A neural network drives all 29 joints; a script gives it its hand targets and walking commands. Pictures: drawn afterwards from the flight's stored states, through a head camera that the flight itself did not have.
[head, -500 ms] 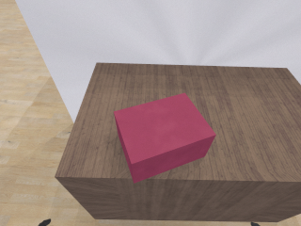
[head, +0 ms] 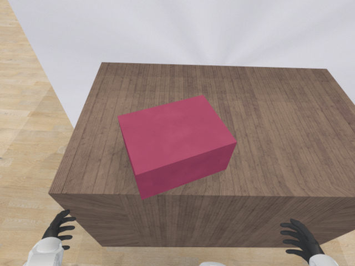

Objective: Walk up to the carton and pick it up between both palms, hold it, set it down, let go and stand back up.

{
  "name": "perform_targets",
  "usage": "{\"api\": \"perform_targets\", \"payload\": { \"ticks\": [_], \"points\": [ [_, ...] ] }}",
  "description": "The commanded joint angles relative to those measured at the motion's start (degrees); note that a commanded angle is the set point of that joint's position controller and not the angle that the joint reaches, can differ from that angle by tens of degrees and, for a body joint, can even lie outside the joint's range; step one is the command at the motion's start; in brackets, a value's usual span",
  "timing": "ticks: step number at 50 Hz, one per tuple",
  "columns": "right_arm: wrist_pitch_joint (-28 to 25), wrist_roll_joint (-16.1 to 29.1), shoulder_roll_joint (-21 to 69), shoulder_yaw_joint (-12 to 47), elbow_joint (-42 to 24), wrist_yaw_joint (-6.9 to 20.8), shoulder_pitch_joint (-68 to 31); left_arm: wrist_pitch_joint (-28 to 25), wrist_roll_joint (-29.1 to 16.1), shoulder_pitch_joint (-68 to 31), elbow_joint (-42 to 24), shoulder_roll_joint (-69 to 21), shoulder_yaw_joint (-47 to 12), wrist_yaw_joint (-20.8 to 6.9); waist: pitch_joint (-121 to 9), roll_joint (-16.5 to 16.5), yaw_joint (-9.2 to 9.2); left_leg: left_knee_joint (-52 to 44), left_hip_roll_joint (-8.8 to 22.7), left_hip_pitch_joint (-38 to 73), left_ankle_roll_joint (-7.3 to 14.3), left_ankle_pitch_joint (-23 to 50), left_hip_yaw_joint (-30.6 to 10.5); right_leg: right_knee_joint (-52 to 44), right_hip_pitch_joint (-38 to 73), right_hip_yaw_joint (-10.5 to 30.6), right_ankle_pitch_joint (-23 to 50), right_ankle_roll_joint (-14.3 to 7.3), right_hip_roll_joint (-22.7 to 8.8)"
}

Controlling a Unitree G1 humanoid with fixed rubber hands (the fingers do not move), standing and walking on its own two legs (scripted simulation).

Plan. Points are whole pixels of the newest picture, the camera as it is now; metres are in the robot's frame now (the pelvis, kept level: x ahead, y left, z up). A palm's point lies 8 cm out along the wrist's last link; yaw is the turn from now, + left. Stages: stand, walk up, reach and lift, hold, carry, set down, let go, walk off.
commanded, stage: reach and lift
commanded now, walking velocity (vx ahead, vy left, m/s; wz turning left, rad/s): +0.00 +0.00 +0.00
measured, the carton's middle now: (174, 144) +0.44 +0.00 -0.04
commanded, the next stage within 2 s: none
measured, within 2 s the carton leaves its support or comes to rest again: neither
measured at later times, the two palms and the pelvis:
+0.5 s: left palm (60, 244) +0.17 +0.25 -0.03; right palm (307, 241) +0.16 -0.29 -0.04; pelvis -0.01 -0.02 +0.00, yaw +0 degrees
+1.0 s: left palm (74, 240) +0.18 +0.22 -0.03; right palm (304, 228) +0.19 -0.30 -0.04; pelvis +0.03 -0.01 +0.01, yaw -1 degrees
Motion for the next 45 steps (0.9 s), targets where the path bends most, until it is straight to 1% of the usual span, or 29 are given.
{"api": "perform_targets", "payload": {
  "ticks": [1,5,10,16,20,24,29,33,38,42,45],
  "points": [
    [0.4,0.4,-7.1,-1.5,-10.0,-0.2,-1.9,-2.0,-0.9,-6.7,-9.9,9.1,2.6,0.8,-5.1,-1.1,0.02,-7.7,-0.7,-11.1,1.3,0.5,2.0,-8.4,7.1,6.1,-2.1,2.5,-3.0],
    [0.8,0.5,-6.0,-1.7,-14.2,-0.7,0.0,-3.5,-1.7,-5.1,-11.1,9.5,3.3,0.9,-5.8,-1.4,0.39,-6.8,-1.0,-12.5,1.5,-0.6,2.2,-10.2,7.5,8.6,-8.1,2.4,-3.7],
    [0.5,0.4,-5.5,-1.9,-17.2,-0.5,-0.1,-5.6,-2.4,-3.8,-11.2,8.6,3.6,1.3,-5.6,-2.3,1.28,-6.7,-1.1,-13.3,1.8,-1.5,1.9,-11.6,6.9,9.8,-12.8,2.2,-3.6],
    [0.1,1.3,-5.8,-1.9,-17.6,1.1,-1.5,-7.9,-3.5,-4.3,-11.2,6.6,3.2,2.6,-4.8,-3.1,2.43,-6.8,-1.1,-12.7,2.0,-2.0,1.2,-12.8,4.6,10.9,-17.3,1.6,-3.5],
    [-0.5,2.7,-6.4,-2.0,-16.2,2.6,-2.0,-9.5,-3.9,-4.2,-11.7,4.5,2.6,3.6,-4.9,-2.8,3.03,-7.1,-1.2,-11.3,1.7,-0.9,0.6,-13.2,2.9,11.1,-16.9,1.1,-3.5],
    [-2.2,4.3,-7.2,-2.0,-14.1,4.1,-1.9,-11.9,-4.1,-2.9,-12.6,2.2,1.6,4.5,-5.4,-2.1,3.21,-7.8,-1.3,-9.6,1.4,0.8,-0.1,-13.0,2.0,10.7,-14.2,0.8,-3.3],
    [-5.9,6.9,-8.4,-1.6,-10.7,5.8,-1.2,-16.3,-4.1,0.2,-13.5,-0.9,-0.2,5.6,-5.9,-1.6,3.11,-9.2,-1.6,-7.1,1.0,3.8,-0.9,-12.8,2.2,9.6,-8.4,0.8,-2.6],
    [-9.7,9.2,-10.0,-0.8,-8.2,6.6,-0.6,-20.2,-4.0,3.4,-14.3,-2.8,-1.5,6.5,-6.3,-1.9,3.19,-10.3,-1.9,-5.3,0.7,6.4,-1.2,-12.4,3.0,8.8,-3.3,0.9,-1.9],
    [-14.8,12.5,-12.0,1.2,-5.6,7.2,0.7,-25.4,-3.4,8.0,-14.8,-4.3,-2.5,7.3,-7.6,-3.1,3.93,-10.4,-1.9,-4.4,0.3,11.0,-1.3,-11.8,4.4,8.4,3.4,0.9,-1.0],
    [-19.0,15.7,-13.9,3.0,-3.1,7.9,1.5,-29.4,-2.9,11.2,-15.1,-5.7,-3.7,7.8,-9.3,-2.5,4.44,-9.8,-1.7,-4.0,-0.2,14.7,-1.5,-10.5,4.5,7.6,9.0,0.6,-0.1],
    [-22.0,18.1,-15.2,4.5,-0.9,8.8,1.9,-32.3,-2.6,13.4,-15.1,-7.1,-4.6,8.2,-9.9,-2.1,4.73,-8.9,-1.5,-4.0,-0.4,16.8,-1.7,-9.6,3.8,7.1,11.6,0.1,0.5]
  ]
}}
